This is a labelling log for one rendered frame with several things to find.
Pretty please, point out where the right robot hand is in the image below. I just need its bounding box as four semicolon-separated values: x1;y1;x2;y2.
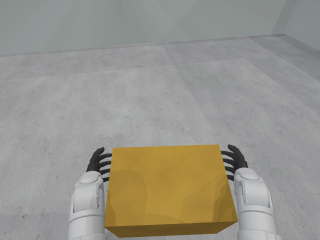
221;144;248;182

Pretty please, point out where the carton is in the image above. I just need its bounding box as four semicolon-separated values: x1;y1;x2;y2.
104;144;238;238

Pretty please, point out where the left robot forearm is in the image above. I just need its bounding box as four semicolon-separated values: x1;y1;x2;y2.
67;171;108;240

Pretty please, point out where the left robot hand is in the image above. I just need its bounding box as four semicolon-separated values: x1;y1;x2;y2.
86;147;112;182

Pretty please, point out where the right robot forearm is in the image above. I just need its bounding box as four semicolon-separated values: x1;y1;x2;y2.
234;167;283;240

